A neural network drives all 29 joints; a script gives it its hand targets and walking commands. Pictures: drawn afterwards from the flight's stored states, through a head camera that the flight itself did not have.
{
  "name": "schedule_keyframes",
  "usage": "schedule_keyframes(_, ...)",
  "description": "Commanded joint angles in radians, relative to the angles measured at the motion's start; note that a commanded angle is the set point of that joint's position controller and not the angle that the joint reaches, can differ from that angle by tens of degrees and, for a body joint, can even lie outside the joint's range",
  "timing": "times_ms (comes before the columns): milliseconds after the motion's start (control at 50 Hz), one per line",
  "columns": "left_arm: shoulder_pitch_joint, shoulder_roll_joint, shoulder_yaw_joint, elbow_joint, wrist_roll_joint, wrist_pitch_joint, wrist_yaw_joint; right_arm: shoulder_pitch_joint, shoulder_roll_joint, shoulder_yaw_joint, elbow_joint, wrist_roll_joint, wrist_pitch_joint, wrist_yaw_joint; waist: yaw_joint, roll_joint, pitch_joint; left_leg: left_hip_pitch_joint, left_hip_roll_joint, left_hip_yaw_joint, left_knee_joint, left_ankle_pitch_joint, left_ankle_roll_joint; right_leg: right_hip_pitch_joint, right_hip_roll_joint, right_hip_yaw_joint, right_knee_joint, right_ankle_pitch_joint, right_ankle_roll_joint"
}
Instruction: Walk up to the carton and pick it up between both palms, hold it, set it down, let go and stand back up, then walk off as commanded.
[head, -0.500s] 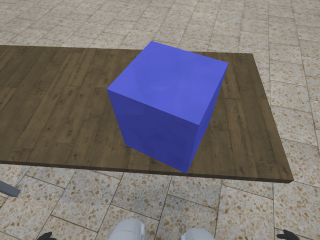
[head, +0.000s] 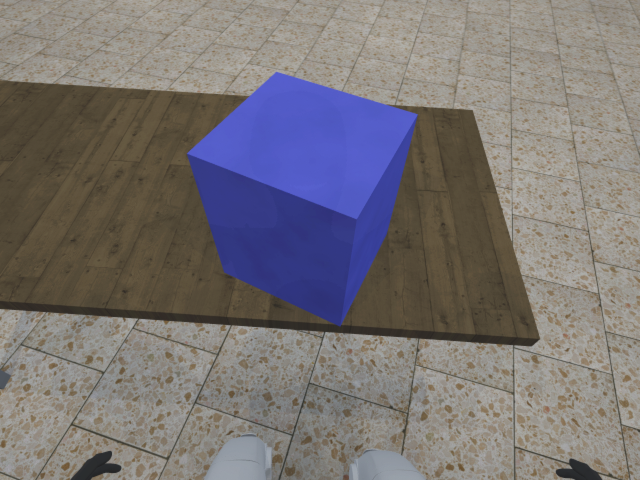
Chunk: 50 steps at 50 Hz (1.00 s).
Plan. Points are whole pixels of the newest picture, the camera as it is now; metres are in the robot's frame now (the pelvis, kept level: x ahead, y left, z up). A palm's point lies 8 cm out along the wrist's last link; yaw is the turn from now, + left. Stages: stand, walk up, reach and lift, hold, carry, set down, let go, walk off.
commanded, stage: walk up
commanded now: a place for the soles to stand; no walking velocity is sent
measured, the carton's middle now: (309, 203) +0.47 +0.04 +0.05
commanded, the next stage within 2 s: reach and lift in 1.12 s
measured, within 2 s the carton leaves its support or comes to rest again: neither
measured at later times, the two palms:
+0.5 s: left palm out of the picture +0.09 +0.33 -0.10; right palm out of the picture +0.10 -0.31 -0.09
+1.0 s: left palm out of the picture +0.10 +0.33 -0.10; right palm out of the picture +0.11 -0.30 -0.09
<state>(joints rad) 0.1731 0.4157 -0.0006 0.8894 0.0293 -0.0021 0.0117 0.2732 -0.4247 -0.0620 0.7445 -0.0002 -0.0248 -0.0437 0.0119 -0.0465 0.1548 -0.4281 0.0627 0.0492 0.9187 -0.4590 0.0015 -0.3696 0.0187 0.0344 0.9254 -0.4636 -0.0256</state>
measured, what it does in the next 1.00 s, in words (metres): stands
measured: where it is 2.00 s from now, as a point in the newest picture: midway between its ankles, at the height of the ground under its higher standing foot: outside the picture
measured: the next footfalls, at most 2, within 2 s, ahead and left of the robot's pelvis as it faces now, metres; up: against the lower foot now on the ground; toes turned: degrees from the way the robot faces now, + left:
none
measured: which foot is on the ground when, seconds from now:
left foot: down 0.00-1.00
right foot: down 0.00-1.00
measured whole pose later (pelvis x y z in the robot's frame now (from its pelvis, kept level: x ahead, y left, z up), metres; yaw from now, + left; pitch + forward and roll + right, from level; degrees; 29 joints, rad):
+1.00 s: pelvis +0.00 +0.01 +0.00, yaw +0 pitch -5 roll +1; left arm 0.10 0.42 0.00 0.93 0.03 -0.01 0.00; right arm 0.23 -0.42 -0.02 0.74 0.00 -0.04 -0.03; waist 0.01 0.00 0.15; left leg -0.42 0.03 0.05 0.88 -0.37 0.00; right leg -0.37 0.02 0.03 0.92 -0.46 -0.02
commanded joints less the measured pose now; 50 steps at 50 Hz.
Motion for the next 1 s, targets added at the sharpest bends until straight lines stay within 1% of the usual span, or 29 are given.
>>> schedule_keyframes(0, -0.083, 0.258, 0.113, -0.066, -0.006, -0.034, 0.002, -0.013, -0.198, -0.054, 0.041, -0.006, -0.027, 0.011, -0.025, -0.083, -0.095, 0.083, -0.016, -0.072, -0.100, -0.023, 0.039, -0.097, -0.233, 0.431, -0.474, 0.028, -0.117)
schedule_keyframes(40, -0.143, 0.209, 0.094, -0.070, -0.014, -0.030, -0.007, 0.026, -0.194, -0.054, 0.066, -0.015, -0.045, 0.010, -0.064, -0.098, -0.101, 0.224, -0.003, -0.134, -0.257, 0.071, 0.064, -0.198, -0.188, 0.315, -0.379, 0.039, -0.103)
schedule_keyframes(60, -0.133, 0.174, 0.084, -0.074, -0.022, -0.026, -0.010, 0.010, -0.207, -0.056, 0.053, -0.022, -0.055, 0.009, -0.067, -0.015, -0.118, 0.297, 0.051, -0.225, -0.350, 0.095, 0.089, -0.241, -0.142, 0.242, -0.307, 0.083, -0.069)
schedule_keyframes(100, -0.094, 0.157, 0.091, -0.051, -0.025, -0.019, -0.006, -0.035, -0.266, -0.063, 0.053, -0.026, -0.065, 0.007, -0.030, 0.074, -0.135, 0.114, 0.226, -0.506, -0.507, -0.044, 0.188, -0.098, -0.025, 0.058, -0.087, 0.015, -0.023)
schedule_keyframes(120, -0.061, 0.171, 0.095, -0.039, -0.026, -0.017, -0.006, -0.076, -0.289, -0.062, 0.056, -0.030, -0.063, 0.010, -0.004, 0.057, -0.121, 0.042, 0.272, -0.537, -0.527, -0.111, 0.226, -0.041, -0.010, 0.029, -0.032, -0.078, -0.019)
schedule_keyframes(160, -0.002, 0.170, 0.099, -0.020, -0.028, -0.017, -0.009, -0.157, -0.272, -0.050, 0.038, -0.036, -0.053, 0.011, 0.037, 0.109, -0.079, -0.100, 0.247, -0.438, -0.506, -0.182, 0.214, 0.066, -0.025, 0.022, -0.091, -0.082, -0.036)
schedule_keyframes(180, 0.025, 0.185, 0.101, -0.017, -0.024, -0.023, -0.010, -0.160, -0.254, -0.043, 0.036, -0.032, -0.049, 0.012, 0.044, 0.108, -0.093, -0.141, 0.205, -0.395, -0.457, -0.173, 0.174, 0.109, -0.037, 0.063, -0.170, -0.095, -0.048)
schedule_keyframes(200, 0.016, 0.197, 0.103, -0.011, -0.020, -0.026, -0.013, -0.162, -0.230, -0.033, 0.037, -0.028, -0.041, 0.014, 0.048, 0.044, -0.048, -0.170, 0.108, -0.274, -0.370, -0.218, 0.105, 0.086, -0.077, 0.159, -0.348, -0.170, -0.068)
schedule_keyframes(240, -0.013, 0.260, 0.107, -0.017, -0.005, -0.038, -0.013, -0.107, -0.209, -0.031, 0.040, -0.016, -0.027, 0.016, 0.020, -0.123, -0.046, -0.100, -0.041, -0.088, -0.077, -0.103, 0.032, -0.044, -0.240, 0.500, -0.599, -0.393, -0.126)
schedule_keyframes(260, -0.093, 0.276, 0.110, -0.024, -0.007, -0.043, -0.009, -0.074, -0.199, -0.034, 0.058, -0.008, -0.026, 0.016, -0.017, -0.092, -0.042, -0.031, -0.043, -0.089, -0.034, -0.070, 0.031, -0.106, -0.282, 0.531, -0.592, -0.321, -0.164)
schedule_keyframes(280, -0.118, 0.263, 0.107, -0.045, -0.010, -0.045, -0.010, -0.040, -0.207, -0.036, 0.076, -0.011, -0.029, 0.018, -0.026, -0.076, -0.059, 0.017, -0.013, -0.088, -0.071, -0.053, 0.040, -0.108, -0.283, 0.490, -0.547, -0.234, -0.154)
schedule_keyframes(320, -0.153, 0.226, 0.089, -0.032, -0.011, -0.033, -0.014, -0.004, -0.203, -0.041, 0.079, -0.012, -0.045, 0.023, -0.059, -0.046, -0.082, 0.196, -0.009, -0.116, -0.241, 0.018, 0.059, -0.218, -0.182, 0.311, -0.433, -0.160, -0.102)
schedule_keyframes(360, -0.135, 0.159, 0.082, -0.039, -0.018, -0.022, -0.017, -0.001, -0.258, -0.053, 0.063, -0.022, -0.066, 0.021, -0.053, 0.080, -0.117, 0.184, 0.149, -0.411, -0.474, -0.086, 0.134, -0.194, -0.060, 0.117, -0.199, -0.013, -0.023)
schedule_keyframes(380, -0.108, 0.156, 0.083, -0.029, -0.025, -0.022, -0.014, -0.034, -0.262, -0.057, 0.065, -0.024, -0.068, 0.020, -0.032, 0.121, -0.124, 0.123, 0.220, -0.500, -0.514, -0.028, 0.172, -0.102, -0.028, 0.048, -0.101, 0.016, -0.004)
schedule_keyframes(400, -0.074, 0.166, 0.090, -0.022, -0.027, -0.021, -0.009, -0.066, -0.272, -0.056, 0.058, -0.026, -0.064, 0.018, -0.015, 0.128, -0.136, 0.111, 0.243, -0.492, -0.486, 0.036, 0.203, -0.068, -0.032, 0.034, -0.094, -0.009, -0.008)
schedule_keyframes(420, -0.041, 0.179, 0.088, -0.005, -0.025, -0.026, -0.006, -0.112, -0.262, -0.051, 0.055, -0.028, -0.061, 0.014, 0.007, 0.114, -0.141, 0.059, 0.249, -0.456, -0.456, 0.102, 0.213, -0.013, -0.032, 0.032, -0.093, -0.019, -0.013)
schedule_keyframes(460, -0.005, 0.199, 0.095, 0.000, -0.019, -0.038, -0.006, -0.148, -0.236, -0.037, 0.043, -0.018, -0.048, 0.015, 0.036, 0.069, -0.137, -0.057, 0.174, -0.345, -0.345, 0.143, 0.152, 0.093, -0.064, 0.119, -0.260, 0.032, -0.045)
schedule_keyframes(500, -0.047, 0.252, 0.106, -0.009, -0.014, -0.051, -0.005, -0.130, -0.180, -0.023, 0.046, -0.004, -0.037, 0.012, 0.011, -0.097, -0.121, -0.081, -0.006, -0.088, -0.073, 0.131, 0.042, 0.066, -0.212, 0.409, -0.487, 0.027, -0.099)
schedule_keyframes(520, -0.073, 0.269, 0.107, -0.021, -0.014, -0.050, -0.007, -0.099, -0.181, -0.022, 0.051, -0.002, -0.031, 0.009, -0.005, -0.102, -0.111, -0.032, -0.028, -0.075, -0.057, 0.043, 0.035, 0.002, -0.259, 0.466, -0.490, 0.051, -0.153)
schedule_keyframes(540, -0.105, 0.263, 0.100, -0.030, -0.014, -0.047, -0.007, -0.073, -0.188, -0.025, 0.063, -0.003, -0.033, 0.010, -0.021, -0.047, -0.114, 0.042, -0.024, -0.075, -0.087, -0.011, 0.039, -0.038, -0.279, 0.468, -0.471, 0.099, -0.159)
schedule_keyframes(580, -0.139, 0.224, 0.082, -0.031, -0.016, -0.039, -0.010, -0.048, -0.194, -0.025, 0.062, -0.007, -0.047, 0.013, -0.041, -0.037, -0.141, 0.165, 0.009, -0.112, -0.241, 0.160, 0.056, -0.088, -0.204, 0.324, -0.385, 0.194, -0.120)
schedule_keyframes(620, -0.144, 0.164, 0.074, -0.030, -0.021, -0.034, -0.009, -0.061, -0.218, -0.034, 0.055, -0.017, -0.067, 0.015, -0.050, 0.047, -0.174, 0.228, 0.110, -0.275, -0.346, 0.278, 0.111, -0.109, -0.096, 0.156, -0.238, 0.294, -0.038)
schedule_keyframes(640, -0.126, 0.181, 0.084, -0.025, -0.024, -0.030, -0.004, -0.085, -0.243, -0.042, 0.054, -0.014, -0.058, 0.015, -0.021, 0.097, -0.182, 0.114, 0.163, -0.322, -0.355, 0.363, 0.157, 0.000, -0.051, 0.075, -0.138, 0.322, -0.018)
schedule_keyframes(660, -0.103, 0.176, 0.089, -0.019, -0.027, -0.028, 0.002, -0.110, -0.249, -0.039, 0.044, -0.010, -0.052, 0.014, -0.004, 0.082, -0.210, 0.078, 0.195, -0.358, -0.334, 0.443, 0.193, 0.045, -0.036, 0.078, -0.091, 0.294, -0.010)
schedule_keyframes(720, -0.066, 0.210, 0.095, -0.013, -0.026, -0.033, 0.001, -0.156, -0.230, -0.029, 0.039, -0.002, -0.038, 0.010, 0.018, 0.070, -0.172, -0.012, 0.109, -0.224, -0.244, 0.407, 0.111, 0.082, -0.090, 0.169, -0.264, 0.279, -0.052)
schedule_keyframes(780, -0.129, 0.260, 0.106, -0.035, -0.019, -0.034, -0.001, -0.124, -0.199, -0.020, 0.057, 0.007, -0.021, 0.007, -0.020, -0.026, -0.140, 0.078, -0.009, -0.105, -0.105, 0.197, 0.048, -0.076, -0.211, 0.372, -0.392, 0.194, -0.123)
schedule_keyframes(840, -0.156, 0.237, 0.089, -0.036, -0.007, -0.029, -0.005, -0.094, -0.206, -0.026, 0.049, -0.007, -0.025, 0.014, -0.042, -0.016, -0.137, 0.169, 0.003, -0.141, -0.201, 0.129, 0.070, -0.167, -0.181, 0.318, -0.388, 0.087, -0.123)
schedule_keyframes(920, -0.140, 0.192, 0.090, -0.024, -0.014, -0.019, -0.011, -0.112, -0.247, -0.033, 0.053, -0.018, -0.033, 0.017, -0.014, 0.048, -0.124, 0.037, 0.108, -0.274, -0.373, 0.032, 0.122, -0.042, -0.063, 0.132, -0.274, 0.025, -0.046)
schedule_keyframes(980, -0.104, 0.205, 0.095, -0.024, -0.016, -0.028, -0.008, -0.157, -0.223, -0.033, 0.046, -0.009, -0.026, 0.018, -0.006, 0.064, -0.104, 0.000, 0.089, -0.217, -0.317, 0.030, 0.090, -0.022, -0.091, 0.191, -0.366, -0.033, -0.062)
